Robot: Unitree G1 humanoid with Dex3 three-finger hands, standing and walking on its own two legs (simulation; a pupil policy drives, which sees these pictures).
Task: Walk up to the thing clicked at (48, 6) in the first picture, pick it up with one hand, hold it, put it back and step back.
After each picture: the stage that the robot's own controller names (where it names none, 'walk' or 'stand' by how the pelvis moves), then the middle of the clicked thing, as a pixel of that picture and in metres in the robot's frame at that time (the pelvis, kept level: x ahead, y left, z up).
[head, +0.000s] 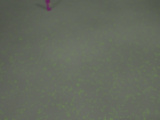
stand; (47, 2) +2.30 +0.51 -0.65
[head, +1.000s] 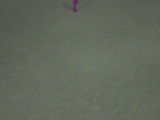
walk; (75, 3) +2.19 +0.18 -0.63
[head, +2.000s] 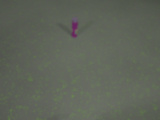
walk; (74, 27) +1.53 +0.08 -0.62
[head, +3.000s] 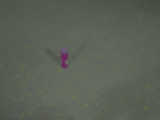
walk; (64, 57) +1.03 +0.13 -0.64
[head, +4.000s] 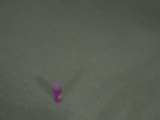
walk; (57, 92) +0.69 +0.16 -0.64
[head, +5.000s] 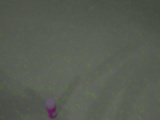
walk; (51, 109) +0.49 +0.18 -0.65
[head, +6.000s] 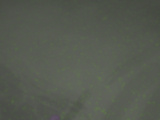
stand; out of the picture +0.41 +0.22 -0.65
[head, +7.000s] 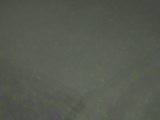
stand; out of the picture +0.41 +0.19 -0.65
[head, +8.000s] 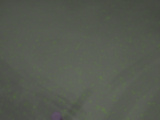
stand; out of the picture +0.43 +0.19 -0.66
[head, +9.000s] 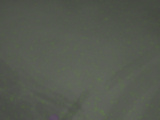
stand; out of the picture +0.41 +0.20 -0.66
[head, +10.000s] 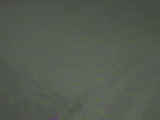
stand; out of the picture +0.40 +0.21 -0.66
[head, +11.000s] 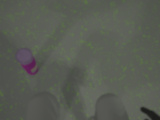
go down; (28, 63) +0.46 +0.24 -0.36
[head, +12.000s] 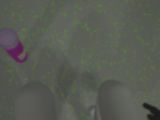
go down; (14, 48) +0.47 +0.27 -0.27
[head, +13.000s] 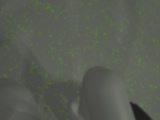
close in; out of the picture +0.45 +0.32 -0.16
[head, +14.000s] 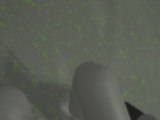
close; out of the picture +0.44 +0.32 -0.16
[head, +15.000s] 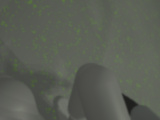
lift; out of the picture +0.40 +0.31 -0.16
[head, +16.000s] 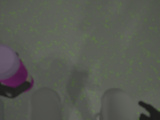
lift; (14, 74) +0.33 +0.22 -0.02
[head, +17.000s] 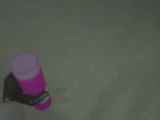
hold; (34, 86) +0.32 +0.16 +0.05
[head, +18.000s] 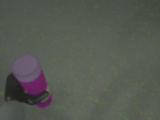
hold; (36, 85) +0.33 +0.16 +0.04
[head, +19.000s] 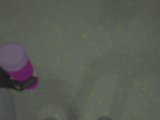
crouch; (22, 71) +0.38 +0.19 -0.02
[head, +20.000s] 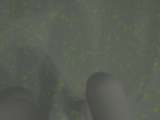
lower; out of the picture +0.49 +0.29 -0.06
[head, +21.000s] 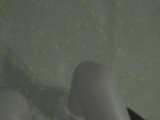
lower; out of the picture +0.44 +0.32 -0.16
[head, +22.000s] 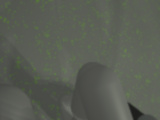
lower; out of the picture +0.42 +0.31 -0.16
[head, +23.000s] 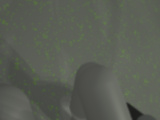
lower; out of the picture +0.42 +0.30 -0.16
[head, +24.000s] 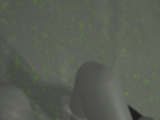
lower; out of the picture +0.41 +0.31 -0.16
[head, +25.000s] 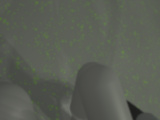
open; out of the picture +0.42 +0.31 -0.16
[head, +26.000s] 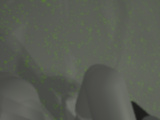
stand; out of the picture +0.41 +0.30 -0.16
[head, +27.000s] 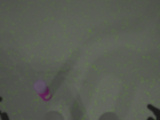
walk; (43, 91) +0.42 +0.22 -0.47
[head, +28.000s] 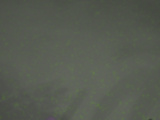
stand; out of the picture +0.39 +0.20 -0.60
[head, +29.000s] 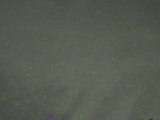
stand; out of the picture +0.38 +0.20 -0.60
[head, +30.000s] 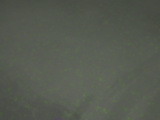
stand; out of the picture +0.41 +0.18 -0.65
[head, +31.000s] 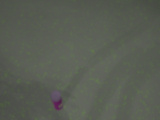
walk; (57, 101) +0.47 +0.15 -0.64
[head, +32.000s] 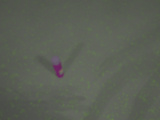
walk; (57, 67) +0.77 +0.24 -0.62
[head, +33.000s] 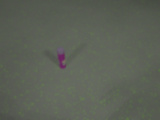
stand; (61, 58) +1.05 +0.23 -0.64
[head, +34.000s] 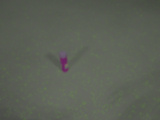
stand; (64, 62) +1.02 +0.21 -0.66
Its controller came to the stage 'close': yes
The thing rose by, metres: 0.68
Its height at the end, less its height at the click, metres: +0.00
